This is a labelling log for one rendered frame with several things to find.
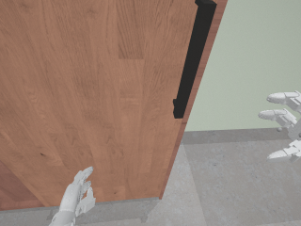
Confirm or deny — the robot left hand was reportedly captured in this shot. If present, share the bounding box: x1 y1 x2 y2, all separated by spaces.
58 166 96 217

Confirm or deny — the robot right hand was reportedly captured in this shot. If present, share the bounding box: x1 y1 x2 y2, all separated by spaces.
258 90 301 163

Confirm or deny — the wardrobe door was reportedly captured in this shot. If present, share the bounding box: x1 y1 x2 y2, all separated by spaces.
0 160 38 203
0 0 218 207

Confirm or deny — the handle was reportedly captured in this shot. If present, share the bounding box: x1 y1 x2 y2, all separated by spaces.
173 0 217 119

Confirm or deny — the left robot forearm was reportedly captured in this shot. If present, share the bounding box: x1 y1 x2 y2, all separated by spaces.
49 210 76 226

